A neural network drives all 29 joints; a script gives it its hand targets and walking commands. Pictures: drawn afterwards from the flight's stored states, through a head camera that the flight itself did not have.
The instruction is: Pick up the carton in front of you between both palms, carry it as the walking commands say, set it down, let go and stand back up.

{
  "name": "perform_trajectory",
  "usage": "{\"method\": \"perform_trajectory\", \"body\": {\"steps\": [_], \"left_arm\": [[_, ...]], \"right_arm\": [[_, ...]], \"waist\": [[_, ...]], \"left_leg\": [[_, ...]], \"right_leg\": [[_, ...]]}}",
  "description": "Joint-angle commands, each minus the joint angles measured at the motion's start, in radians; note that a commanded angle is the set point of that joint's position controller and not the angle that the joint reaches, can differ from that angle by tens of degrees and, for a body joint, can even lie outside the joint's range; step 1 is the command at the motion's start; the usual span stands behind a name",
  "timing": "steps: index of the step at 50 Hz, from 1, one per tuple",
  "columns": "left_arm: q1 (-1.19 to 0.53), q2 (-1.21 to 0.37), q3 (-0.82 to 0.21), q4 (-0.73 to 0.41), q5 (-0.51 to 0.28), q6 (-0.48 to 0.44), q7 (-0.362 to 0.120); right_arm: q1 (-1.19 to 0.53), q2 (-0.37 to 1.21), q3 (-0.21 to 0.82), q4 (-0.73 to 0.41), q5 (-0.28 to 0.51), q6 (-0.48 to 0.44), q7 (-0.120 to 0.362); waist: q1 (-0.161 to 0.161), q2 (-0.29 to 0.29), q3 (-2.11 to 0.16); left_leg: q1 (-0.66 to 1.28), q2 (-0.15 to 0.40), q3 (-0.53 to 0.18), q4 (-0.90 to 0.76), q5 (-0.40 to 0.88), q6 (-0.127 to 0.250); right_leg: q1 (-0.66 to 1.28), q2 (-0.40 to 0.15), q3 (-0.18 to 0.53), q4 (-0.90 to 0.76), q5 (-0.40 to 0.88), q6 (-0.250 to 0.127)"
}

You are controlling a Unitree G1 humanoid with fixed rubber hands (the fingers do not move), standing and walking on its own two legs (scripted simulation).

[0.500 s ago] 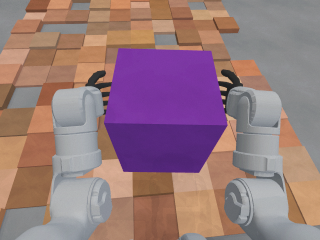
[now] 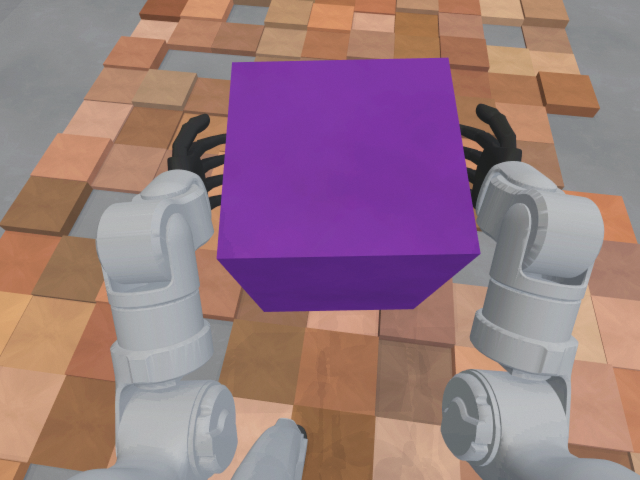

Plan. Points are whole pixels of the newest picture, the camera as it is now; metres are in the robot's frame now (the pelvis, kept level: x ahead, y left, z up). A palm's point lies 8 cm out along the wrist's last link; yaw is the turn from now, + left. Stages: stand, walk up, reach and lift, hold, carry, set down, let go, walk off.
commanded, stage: carry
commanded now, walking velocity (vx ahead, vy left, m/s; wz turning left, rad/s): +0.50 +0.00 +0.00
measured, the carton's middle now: (339, 208) +0.42 +0.06 +0.08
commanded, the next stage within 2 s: none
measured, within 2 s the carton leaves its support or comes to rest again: neither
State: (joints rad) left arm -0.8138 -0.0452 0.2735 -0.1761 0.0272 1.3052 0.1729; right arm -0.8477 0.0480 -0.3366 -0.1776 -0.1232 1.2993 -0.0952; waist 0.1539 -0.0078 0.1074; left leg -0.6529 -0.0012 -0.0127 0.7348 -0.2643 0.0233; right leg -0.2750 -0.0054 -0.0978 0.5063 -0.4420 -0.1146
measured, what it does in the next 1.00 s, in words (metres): walks ahead: left foot, then right foot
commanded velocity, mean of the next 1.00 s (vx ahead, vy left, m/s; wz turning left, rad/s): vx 0.50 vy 0.00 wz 0.00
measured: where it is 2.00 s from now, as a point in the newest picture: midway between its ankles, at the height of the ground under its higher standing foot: (371, 182)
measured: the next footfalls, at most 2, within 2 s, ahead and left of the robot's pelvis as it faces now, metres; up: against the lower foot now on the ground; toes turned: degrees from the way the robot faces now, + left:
left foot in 0.04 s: +0.20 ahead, +0.11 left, +0.01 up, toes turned +1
right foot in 0.48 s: +0.48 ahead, -0.06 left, -0.02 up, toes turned -4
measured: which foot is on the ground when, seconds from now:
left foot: up 0.00-0.02, down 0.04-0.48, up 0.50-0.96, down 0.98-1.00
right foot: down 0.00-0.04, up 0.06-0.46, down 0.48-1.00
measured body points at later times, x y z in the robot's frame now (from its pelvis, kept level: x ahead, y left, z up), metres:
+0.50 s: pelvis +0.33 +0.01 -0.02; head +0.35 +0.00 +0.43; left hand +0.73 +0.13 +0.16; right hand +0.71 -0.17 +0.15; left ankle +0.16 +0.10 -0.71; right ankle +0.44 -0.05 -0.75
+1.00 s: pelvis +0.63 +0.00 -0.03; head +0.65 +0.00 +0.42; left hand +0.99 +0.17 +0.08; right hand +1.00 -0.14 +0.08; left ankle +0.76 +0.08 -0.74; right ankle +0.45 -0.05 -0.73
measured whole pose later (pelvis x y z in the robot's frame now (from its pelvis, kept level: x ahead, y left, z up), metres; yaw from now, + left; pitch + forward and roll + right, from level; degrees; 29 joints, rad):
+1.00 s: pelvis +0.63 +0.00 -0.03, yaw -1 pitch +5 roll +1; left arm -0.64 -0.02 0.21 0.09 0.06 1.19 0.12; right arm -0.64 0.06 -0.25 0.06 -0.12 1.18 -0.12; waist 0.06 -0.02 -0.03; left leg -0.56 -0.04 0.12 0.52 -0.04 0.09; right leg -0.08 0.05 -0.08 0.60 -0.42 -0.09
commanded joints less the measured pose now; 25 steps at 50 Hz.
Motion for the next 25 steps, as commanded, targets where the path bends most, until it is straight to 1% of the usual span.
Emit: {"method": "perform_trajectory", "body": {"steps": [1,2,3,4,5,6,7,8,9,10,12,14,16,17,18,19,20,21,22,23,24,25], "left_arm": [[-0.844,-0.972,-0.782,-0.012,-0.534,0.001,-0.295],[-0.845,-0.964,-0.769,0.036,-0.525,0.006,-0.3],[-0.846,-0.955,-0.744,0.089,-0.502,0.015,-0.303],[-0.849,-0.957,-0.715,0.124,-0.499,0.026,-0.302],[-0.848,-0.962,-0.695,0.151,-0.478,0.029,-0.297],[-0.839,-0.98,-0.671,0.167,-0.456,0.034,-0.293],[-0.842,-0.998,-0.652,0.171,-0.436,0.036,-0.287],[-0.844,-1.009,-0.634,0.17,-0.414,0.034,-0.278],[-0.841,-1.014,-0.62,0.166,-0.392,0.031,-0.266],[-0.835,-1.014,-0.609,0.163,-0.372,0.029,-0.251],[-0.799,-0.994,-0.581,0.159,-0.329,0.023,-0.221],[-0.76,-0.959,-0.555,0.169,-0.282,0.018,-0.196],[-0.714,-0.926,-0.539,0.197,-0.237,0.017,-0.183],[-0.7,-0.913,-0.536,0.211,-0.223,0.016,-0.182],[-0.686,-0.907,-0.534,0.226,-0.212,0.016,-0.185],[-0.678,-0.903,-0.535,0.238,-0.209,0.016,-0.19],[-0.679,-0.907,-0.536,0.25,-0.212,0.016,-0.198],[-0.689,-0.912,-0.538,0.26,-0.222,0.016,-0.207],[-0.691,-0.914,-0.537,0.276,-0.23,0.016,-0.217],[-0.677,-0.918,-0.531,0.302,-0.237,0.013,-0.226],[-0.665,-0.915,-0.52,0.316,-0.242,0.008,-0.237],[-0.649,-0.904,-0.502,0.343,-0.254,0.004,-0.249]], "right_arm": [[-0.541,0.744,0.615,0.12,0.26,0.013,0.133],[-0.539,0.741,0.61,0.158,0.263,0.014,0.141],[-0.549,0.743,0.602,0.203,0.271,0.016,0.149],[-0.554,0.738,0.597,0.244,0.273,0.015,0.153],[-0.565,0.788,0.604,0.249,0.308,0.023,0.163],[-0.607,0.844,0.621,0.232,0.35,0.029,0.177],[-0.662,0.9,0.64,0.206,0.395,0.033,0.191],[-0.72,0.948,0.658,0.174,0.442,0.034,0.202],[-0.766,0.986,0.674,0.147,0.484,0.036,0.212],[-0.806,1.012,0.687,0.12,0.519,0.036,0.219],[-0.854,1.037,0.696,0.082,0.568,0.037,0.226],[-0.872,1.039,0.699,0.074,0.593,0.038,0.229],[-0.845,1.038,0.698,0.108,0.594,0.036,0.235],[-0.827,1.04,0.697,0.135,0.591,0.032,0.238],[-0.809,1.042,0.699,0.163,0.585,0.027,0.24],[-0.792,1.045,0.7,0.191,0.578,0.021,0.241],[-0.785,1.049,0.701,0.215,0.573,0.014,0.242],[-0.782,1.054,0.702,0.233,0.571,0.007,0.242],[-0.784,1.06,0.702,0.25,0.569,0.002,0.241],[-0.781,1.065,0.701,0.271,0.567,-0.001,0.24],[-0.781,1.07,0.701,0.289,0.566,-0.004,0.24],[-0.781,1.071,0.699,0.308,0.56,-0.006,0.238]], "waist": [[-0.179,-0.11,-0.629],[-0.227,-0.035,-0.654],[-0.261,0.111,-0.667],[-0.236,0.329,-0.753],[-0.224,0.27,-0.746],[-0.223,0.192,-0.678],[-0.225,0.123,-0.651],[-0.227,0.124,-0.633],[-0.228,0.118,-0.63],[-0.227,0.124,-0.624],[-0.23,0.116,-0.625],[-0.235,0.115,-0.619],[-0.236,0.128,-0.605],[-0.243,0.132,-0.593],[-0.25,0.129,-0.583],[-0.254,0.123,-0.561],[-0.254,0.125,-0.547],[-0.244,0.124,-0.532],[-0.217,0.136,-0.544],[-0.172,0.106,-0.585],[-0.121,0.039,-0.613],[-0.11,-0.123,-0.675]], "left_leg": [[0.594,-0.074,0.193,-0.23,0.243,0.012],[0.764,-0.034,0.148,-0.206,0.215,0.023],[0.908,0.143,-0.18,-0.253,0.264,0.063],[1.037,0.319,-0.556,-0.286,0.339,0.205],[1.025,0.326,-0.546,-0.278,0.352,0.231],[0.965,0.296,-0.446,-0.261,0.503,0.217],[0.943,0.276,-0.38,-0.25,0.59,0.193],[0.926,0.257,-0.333,-0.252,0.642,0.177],[0.904,0.236,-0.297,-0.266,0.615,0.161],[0.892,0.232,-0.288,-0.279,0.608,0.157],[0.898,0.234,-0.279,-0.292,0.616,0.171],[0.891,0.216,-0.234,-0.301,0.661,0.177],[0.853,0.178,-0.157,-0.303,0.689,0.163],[0.855,0.156,-0.127,-0.29,0.687,0.155],[0.847,0.143,-0.102,-0.283,0.681,0.147],[0.826,0.131,-0.086,-0.285,0.629,0.138],[0.796,0.134,-0.078,-0.281,0.599,0.131],[0.764,0.137,-0.067,-0.269,0.596,0.126],[0.73,0.144,-0.049,-0.206,0.659,0.109],[0.675,0.131,-0.006,-0.105,0.682,0.072],[0.544,0.092,0.029,0.037,0.592,0.046],[0.317,0.041,0.04,0.219,0.146,0.023]], "right_leg": [[0.07,-0.122,0.054,0.073,0.604,-0.015],[-0.047,-0.077,0.02,0.226,0.527,0.016],[-0.243,0.009,0.034,0.407,0.108,0.067],[-0.409,0.077,0.09,0.675,-0.067,0.095],[-0.46,0.033,0.158,0.788,-0.059,0.079],[-0.492,0.016,0.152,0.795,-0.018,0.083],[-0.508,0.002,0.146,0.757,0.016,0.091],[-0.514,-0.006,0.137,0.708,0.042,0.093],[-0.496,-0.012,0.135,0.652,0.063,0.095],[-0.483,-0.007,0.119,0.6,0.051,0.1],[-0.489,0.006,0.097,0.512,0.059,0.105],[-0.487,0.024,0.059,0.406,0.124,0.103],[-0.428,0.032,0.033,0.274,0.265,0.096],[-0.411,0.032,0.026,0.209,0.367,0.091],[-0.383,0.036,0.014,0.131,0.44,0.087],[-0.343,0.034,0.014,0.041,0.509,0.08],[-0.279,0.03,0.016,-0.022,0.573,0.067],[-0.215,0.026,0.014,-0.066,0.604,0.051],[-0.115,0.017,0.004,-0.082,0.611,0.033],[0.056,0.013,-0.002,-0.144,0.611,0.021],[0.252,0.0,-0.014,-0.087,0.611,0.026],[0.482,-0.19,0.19,0.046,0.856,-0.004]]}}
